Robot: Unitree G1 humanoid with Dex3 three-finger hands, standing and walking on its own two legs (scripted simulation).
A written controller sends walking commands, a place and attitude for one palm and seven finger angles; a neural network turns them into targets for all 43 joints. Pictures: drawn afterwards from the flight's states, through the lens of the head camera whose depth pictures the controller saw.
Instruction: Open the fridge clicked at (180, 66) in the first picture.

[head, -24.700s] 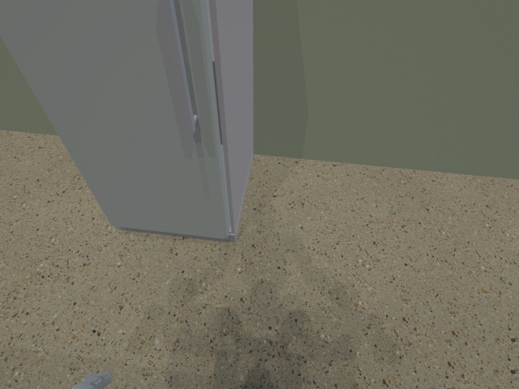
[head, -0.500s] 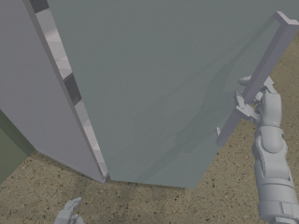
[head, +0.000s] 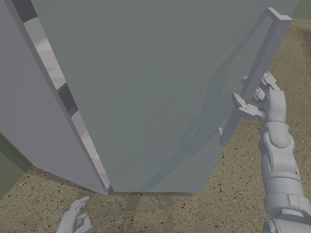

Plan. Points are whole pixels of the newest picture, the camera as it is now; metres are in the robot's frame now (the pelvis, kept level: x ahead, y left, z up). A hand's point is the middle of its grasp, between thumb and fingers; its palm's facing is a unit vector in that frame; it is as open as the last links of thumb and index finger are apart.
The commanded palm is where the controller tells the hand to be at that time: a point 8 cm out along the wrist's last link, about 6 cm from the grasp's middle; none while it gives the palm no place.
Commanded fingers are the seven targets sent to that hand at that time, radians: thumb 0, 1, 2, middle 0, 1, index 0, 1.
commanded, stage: loosen the grip on the handle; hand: right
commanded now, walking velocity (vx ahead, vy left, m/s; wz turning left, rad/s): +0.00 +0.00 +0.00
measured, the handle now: (241, 94) +0.45 -0.19 +0.14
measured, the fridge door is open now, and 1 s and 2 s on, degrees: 69 71 71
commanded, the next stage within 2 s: slip the hand off the handle in 0.42 s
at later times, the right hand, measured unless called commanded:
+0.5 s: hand (248, 110) +0.39 -0.19 +0.14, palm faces +0.16 +0.97 -0.16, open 14.5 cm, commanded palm +0.36 -0.25 +0.14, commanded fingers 0.00 0.55 -0.20 0.25 1.15 0.25 1.15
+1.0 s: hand (275, 117) +0.38 -0.26 +0.13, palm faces +0.15 +0.97 -0.17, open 14.7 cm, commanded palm +0.35 -0.30 +0.14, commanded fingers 0.00 0.55 -0.20 0.25 1.15 0.25 1.15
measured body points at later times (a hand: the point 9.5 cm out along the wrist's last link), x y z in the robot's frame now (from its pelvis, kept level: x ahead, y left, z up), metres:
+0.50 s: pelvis +0.02 +0.02 -0.01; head +0.05 +0.02 +0.44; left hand +0.16 +0.27 -0.11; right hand +0.38 -0.24 +0.15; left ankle +0.04 +0.13 -0.73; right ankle +0.01 -0.12 -0.73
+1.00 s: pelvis +0.02 -0.01 -0.01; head +0.05 -0.01 +0.44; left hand +0.16 +0.24 -0.11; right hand +0.37 -0.31 +0.14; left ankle +0.04 +0.12 -0.73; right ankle +0.01 -0.12 -0.73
